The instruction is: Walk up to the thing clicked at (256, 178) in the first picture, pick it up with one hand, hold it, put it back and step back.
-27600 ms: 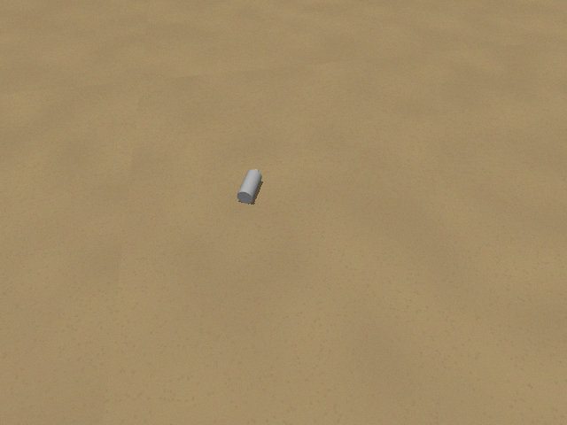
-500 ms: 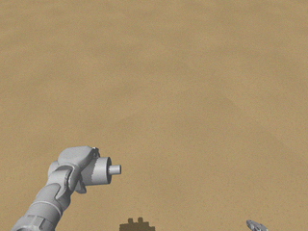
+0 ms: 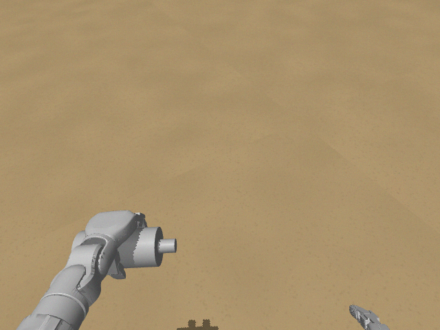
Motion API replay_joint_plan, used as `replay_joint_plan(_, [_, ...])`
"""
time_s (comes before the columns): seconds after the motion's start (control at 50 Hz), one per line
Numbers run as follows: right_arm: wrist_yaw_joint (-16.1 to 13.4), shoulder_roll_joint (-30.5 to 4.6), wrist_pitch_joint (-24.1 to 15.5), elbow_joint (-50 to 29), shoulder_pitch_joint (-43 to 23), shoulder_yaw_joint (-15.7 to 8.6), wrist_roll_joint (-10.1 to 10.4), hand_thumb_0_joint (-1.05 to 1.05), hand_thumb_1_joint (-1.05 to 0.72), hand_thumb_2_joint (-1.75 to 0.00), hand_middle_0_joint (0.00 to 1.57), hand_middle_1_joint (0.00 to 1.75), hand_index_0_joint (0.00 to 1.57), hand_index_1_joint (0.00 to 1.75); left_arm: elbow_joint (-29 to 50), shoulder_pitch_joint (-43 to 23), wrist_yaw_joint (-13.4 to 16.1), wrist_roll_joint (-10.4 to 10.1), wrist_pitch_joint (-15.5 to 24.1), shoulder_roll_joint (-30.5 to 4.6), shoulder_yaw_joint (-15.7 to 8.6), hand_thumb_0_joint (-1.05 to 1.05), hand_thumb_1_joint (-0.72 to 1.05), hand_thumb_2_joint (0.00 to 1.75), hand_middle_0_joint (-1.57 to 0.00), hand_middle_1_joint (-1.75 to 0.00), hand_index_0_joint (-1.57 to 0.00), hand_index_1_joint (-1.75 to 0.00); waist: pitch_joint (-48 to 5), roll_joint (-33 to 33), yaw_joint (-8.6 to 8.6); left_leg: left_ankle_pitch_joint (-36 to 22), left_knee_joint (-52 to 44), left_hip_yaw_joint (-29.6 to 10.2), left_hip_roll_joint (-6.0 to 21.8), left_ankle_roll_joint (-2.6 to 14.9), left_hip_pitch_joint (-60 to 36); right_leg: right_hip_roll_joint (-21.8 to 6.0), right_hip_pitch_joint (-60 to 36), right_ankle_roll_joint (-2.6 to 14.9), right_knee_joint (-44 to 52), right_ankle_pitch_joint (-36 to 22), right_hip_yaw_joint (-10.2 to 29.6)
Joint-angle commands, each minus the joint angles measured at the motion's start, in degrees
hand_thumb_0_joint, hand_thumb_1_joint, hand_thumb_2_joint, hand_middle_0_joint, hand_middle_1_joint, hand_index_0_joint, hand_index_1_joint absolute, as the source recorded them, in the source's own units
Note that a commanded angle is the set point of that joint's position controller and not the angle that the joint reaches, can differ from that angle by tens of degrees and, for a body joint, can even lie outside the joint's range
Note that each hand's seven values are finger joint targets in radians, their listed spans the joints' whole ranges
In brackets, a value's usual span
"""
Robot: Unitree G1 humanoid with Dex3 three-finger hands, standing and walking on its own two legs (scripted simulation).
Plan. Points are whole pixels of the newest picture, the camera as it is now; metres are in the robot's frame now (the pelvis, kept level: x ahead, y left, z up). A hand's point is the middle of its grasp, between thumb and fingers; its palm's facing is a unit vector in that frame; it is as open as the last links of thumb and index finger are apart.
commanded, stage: hold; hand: left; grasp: from above
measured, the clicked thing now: (128, 247) +0.31 +0.21 -0.05
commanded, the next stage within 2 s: crouch in 0.88 s
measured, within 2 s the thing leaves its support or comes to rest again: neither
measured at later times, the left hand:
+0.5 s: hand (116, 253) +0.28 +0.22 -0.03, palm faces -0.45 -0.06 -0.89, open 10.4 cm
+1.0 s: hand (114, 249) +0.29 +0.23 -0.03, palm faces -0.44 -0.05 -0.90, open 10.4 cm
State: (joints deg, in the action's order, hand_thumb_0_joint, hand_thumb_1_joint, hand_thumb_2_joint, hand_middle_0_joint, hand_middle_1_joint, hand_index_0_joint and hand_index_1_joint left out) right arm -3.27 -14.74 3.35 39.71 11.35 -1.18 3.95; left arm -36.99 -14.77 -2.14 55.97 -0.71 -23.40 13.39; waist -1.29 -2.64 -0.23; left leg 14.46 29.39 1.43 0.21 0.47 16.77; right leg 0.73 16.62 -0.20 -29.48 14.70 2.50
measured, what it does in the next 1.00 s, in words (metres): stands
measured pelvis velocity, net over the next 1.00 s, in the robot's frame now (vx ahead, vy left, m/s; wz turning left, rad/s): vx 0.00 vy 0.00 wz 0.00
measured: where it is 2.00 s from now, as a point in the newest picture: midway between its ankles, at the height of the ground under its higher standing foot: outside the picture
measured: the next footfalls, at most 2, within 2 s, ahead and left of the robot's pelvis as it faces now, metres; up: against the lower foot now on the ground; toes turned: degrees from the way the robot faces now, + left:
none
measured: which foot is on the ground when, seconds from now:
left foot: down 0.00-1.00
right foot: down 0.00-1.00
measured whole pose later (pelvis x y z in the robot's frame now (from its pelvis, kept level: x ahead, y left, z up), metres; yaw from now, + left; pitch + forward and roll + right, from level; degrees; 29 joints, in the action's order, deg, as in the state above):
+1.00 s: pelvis +0.00 +0.00 +0.00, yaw +0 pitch +1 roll +0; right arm -4.0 -14.5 3.7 39.9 10.2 -0.8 4.5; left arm -34.3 -14.0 -3.2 55.9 -0.7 -23.9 13.2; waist -0.5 -2.9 -1.0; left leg 13.0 26.5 1.3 0.0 0.5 14.3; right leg 0.5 14.2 -0.2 -26.8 13.4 2.4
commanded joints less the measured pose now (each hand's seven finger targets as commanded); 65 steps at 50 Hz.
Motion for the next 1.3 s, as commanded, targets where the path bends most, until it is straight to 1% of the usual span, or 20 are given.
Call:
replay_joint_plan(0.0, [-0.6,-7.2,-2.2,-8.0,-4.9,-2.5,0.0,0.00,-0.89,-0.90,0.20,0.30,0.20,0.30,12.6,-19.8,2.1,-0.3,0.3,-12.2,-6.4,0.00,0.70,0.85,-1.03,-0.74,-1.04,-0.72,-13.8,0.6,0.03,-11.2,-4.2,0.0,-0.6,0.56,-7.9,1.5,-3.0,1.11,4.7,-9.2,-1.0])
replay_joint_plan(0.24, [-0.9,-6.9,-2.3,-8.2,-6.7,-2.0,0.3,0.00,-0.90,-0.90,0.20,0.30,0.20,0.30,12.0,-18.6,1.7,-0.2,0.0,-12.7,-7.1,0.00,0.67,0.86,-1.01,-0.76,-1.02,-0.75,-11.8,1.3,-0.58,-8.7,-5.5,0.2,-0.9,0.58,-7.7,1.3,-2.8,1.02,6.2,-6.5,-1.0])
replay_joint_plan(0.26, [-0.8,-7.0,-2.4,-8.5,-6.8,-1.9,0.3,0.00,-0.90,-0.90,0.20,0.30,0.20,0.30,12.2,-18.0,1.6,-0.7,0.0,-11.2,-5.9,0.00,0.69,0.84,-1.01,-0.77,-1.03,-0.75,-11.1,2.4,0.01,-8.1,-5.5,0.1,-0.9,0.66,-7.6,1.3,-2.6,0.97,6.4,-6.1,-0.9])
replay_joint_plan(0.28, [-0.8,-6.9,-2.5,-8.5,-6.6,-2.1,0.3,0.00,-0.90,-0.90,0.20,0.30,0.20,0.30,15.7,-19.9,1.5,-0.6,0.3,-11.8,-6.1,0.00,0.66,0.85,-1.00,-0.76,-1.01,-0.75,-13.4,0.6,-0.54,-8.8,-5.6,0.1,-0.8,0.54,-8.8,1.2,-3.3,1.11,6.1,-6.8,-0.8])
replay_joint_plan(0.38, [-1.0,-6.8,-2.5,-8.2,-6.9,-1.9,0.4,0.00,-0.90,-0.90,0.20,0.30,0.20,0.30,12.0,-17.3,1.4,-0.6,0.1,-11.9,-6.6,0.00,0.64,0.87,-1.00,-0.75,-1.01,-0.74,-11.9,1.4,-0.45,-10.2,-5.6,0.1,-0.8,0.57,-8.5,1.2,-3.3,0.99,6.1,-8.0,-1.1])
replay_joint_plan(0.48, [-1.1,-6.7,-2.3,-8.3,-7.1,-2.0,0.4,0.00,-0.90,-0.90,0.20,0.30,0.20,0.30,16.3,-19.2,1.7,-0.6,0.4,-12.9,-7.3,0.00,0.63,0.86,-0.99,-0.74,-1.00,-0.73,-14.4,0.4,-0.81,-12.2,-5.2,0.5,-1.2,0.66,-10.0,1.1,-4.5,0.84,6.2,-10.2,-1.0])
replay_joint_plan(0.52, [-1.1,-6.7,-2.3,-7.6,-6.5,-1.8,0.4,0.00,-0.90,-0.90,0.20,0.30,0.20,0.30,13.8,-20.1,2.0,-0.3,0.2,-12.9,-7.2,0.00,0.62,0.86,-0.96,-0.78,-0.98,-0.77,-13.4,1.1,-0.02,-12.1,-5.2,0.3,-0.9,0.70,-9.4,1.3,-3.5,0.84,6.0,-10.2,-1.1])
replay_joint_plan(0.62, [-1.0,-6.7,-2.2,-8.2,-7.2,-2.0,0.5,0.00,-0.90,-0.90,0.20,0.30,0.20,0.30,14.4,-17.0,1.7,-0.4,-0.1,-12.4,-7.1,0.00,0.64,0.87,-0.98,-0.80,-1.00,-0.78,-13.2,1.4,-1.33,-11.9,-5.5,0.4,-1.2,0.62,-8.9,1.1,-4.4,0.93,6.5,-9.6,-1.1])
replay_joint_plan(0.66, [-1.0,-6.7,-2.3,-8.3,-7.2,-2.0,0.4,0.00,-0.90,-0.90,0.20,0.30,0.20,0.30,13.5,-17.6,1.4,-0.4,-0.2,-11.4,-6.0,0.00,0.63,0.87,-0.98,-0.79,-0.99,-0.77,-11.9,1.7,-0.42,-10.8,-5.7,0.3,-1.0,0.61,-8.8,1.2,-3.6,1.02,6.6,-8.5,-1.1])
replay_joint_plan(0.8, [-1.1,-6.9,-2.0,-7.9,-6.6,-2.1,0.5,0.00,-0.90,-0.90,0.20,0.30,0.20,0.30,14.7,-18.6,1.9,-0.2,0.2,-13.6,-8.0,0.00,0.60,0.87,-0.97,-0.76,-0.98,-0.75,-14.1,0.7,-0.66,-12.8,-5.6,0.1,-0.9,0.60,-10.0,1.2,-4.5,1.11,6.2,-10.5,-1.3])
replay_joint_plan(0.84, [-1.1,-6.7,-2.1,-7.8,-6.3,-2.2,0.5,0.00,-0.90,-0.90,0.20,0.30,0.20,0.30,15.6,-20.1,1.8,-0.1,0.3,-12.3,-6.5,0.00,0.61,0.87,-0.96,-0.79,-0.98,-0.78,-15.1,0.7,-0.11,-14.1,-5.3,0.2,-0.9,0.62,-10.6,1.3,-4.6,1.08,5.7,-12.1,-1.2])
replay_joint_plan(0.86, [-1.2,-6.8,-2.0,-7.7,-6.2,-2.2,0.5,0.00,-0.90,-0.90,0.20,0.30,0.20,0.30,15.8,-20.6,1.9,-0.1,0.4,-14.0,-8.2,0.00,0.60,0.89,-0.95,-0.79,-0.96,-0.78,-15.2,-0.8,-0.77,-14.4,-5.5,0.2,-0.8,0.47,-10.7,1.3,-4.7,1.22,5.9,-12.0,-1.3])
replay_joint_plan(0.88, [-1.2,-6.8,-2.0,-7.6,-6.2,-2.1,0.6,0.00,-0.90,-0.90,0.20,0.30,0.20,0.30,12.5,-18.2,1.8,0.0,0.2,-12.9,-7.5,0.00,0.60,0.86,-0.95,-0.79,-0.97,-0.77,-13.4,0.8,-0.42,-14.0,-5.5,0.2,-0.8,0.60,-10.0,1.3,-4.5,1.11,6.1,-11.7,-1.4])
replay_joint_plan(0.94, [-1.1,-6.8,-2.1,-8.1,-6.5,-2.2,0.6,0.00,-0.90,-0.90,0.20,0.30,0.20,0.30,14.0,-17.9,1.4,-0.4,0.2,-11.1,-5.8,0.00,0.60,0.87,-0.94,-0.81,-0.97,-0.79,-13.5,1.1,-0.45,-13.7,-5.5,0.3,-0.9,0.60,-10.1,1.2,-4.5,1.12,6.3,-11.4,-1.3])
replay_joint_plan(0.96, [-1.1,-6.7,-2.1,-8.0,-6.6,-2.2,0.6,0.00,-0.92,-0.91,0.20,0.30,0.20,0.30,12.4,-15.9,1.4,-0.4,0.0,-10.9,-6.0,0.00,0.67,0.79,-0.95,-0.86,-1.00,-0.81,-12.9,1.7,-0.80,-13.6,-5.7,0.1,-0.9,0.59,-9.6,1.3,-4.4,1.13,6.3,-11.2,-1.6])
replay_joint_plan(1.0, [-1.1,-6.7,-2.0,-8.3,-6.7,-2.3,0.6,0.00,-0.88,-0.90,0.20,0.30,0.20,0.30,14.3,-16.6,1.4,-0.3,0.1,-12.3,-7.1,0.00,0.58,0.84,-0.89,-0.83,-0.92,-0.80,-13.6,1.4,-1.15,-14.0,-5.5,0.4,-1.1,0.62,-9.8,1.1,-4.7,1.02,6.5,-11.7,-1.4])
replay_joint_plan(1.04, [-1.0,-6.7,-2.0,-8.4,-6.6,-2.2,0.6,0.00,-0.88,-0.90,0.20,0.30,0.20,0.30,13.5,-15.6,1.4,-0.3,0.3,-10.9,-5.9,0.00,0.58,0.83,-0.89,-0.83,-0.93,-0.80,-12.2,2.0,-0.54,-13.4,-5.7,0.2,-0.9,0.63,-9.2,1.2,-4.2,1.13,6.2,-11.3,-1.5])
replay_joint_plan(1.1, [-1.0,-6.9,-1.6,-8.4,-5.9,-2.2,0.6,0.00,-0.88,-0.90,0.20,0.30,0.20,0.30,9.6,-13.5,2.5,0.4,0.8,-10.1,-5.9,0.00,0.57,0.83,-0.89,-0.81,-0.92,-0.79,-10.1,3.5,-0.18,-12.4,-5.3,-0.1,-0.8,0.57,-7.7,1.3,-2.7,1.22,5.8,-10.0,-1.7])
replay_joint_plan(1.18, [-0.7,-6.8,-1.1,-7.6,-5.1,-2.4,-0.1,0.00,-0.88,-0.90,0.20,0.30,0.20,0.30,6.0,-15.8,6.5,2.0,2.5,-10.6,-7.3,0.00,0.54,0.86,-0.90,-0.79,-0.91,-0.78,-9.7,3.7,0.73,-10.8,-2.7,0.0,-1.4,0.44,-5.0,0.9,0.5,1.11,4.0,-8.8,-1.5])
replay_joint_plan(1.28, [0.2,-7.4,-1.0,-4.5,-1.7,-3.4,-1.4,0.00,-0.89,-0.90,0.20,0.30,0.20,0.30,-0.9,-24.0,12.9,4.9,4.1,-10.9,-7.2,0.00,0.55,0.83,-0.88,-0.83,-0.91,-0.80,-14.0,2.5,2.61,-9.5,6.4,0.1,-1.4,0.05,2.1,1.0,8.7,1.12,-4.0,-8.4,-1.5])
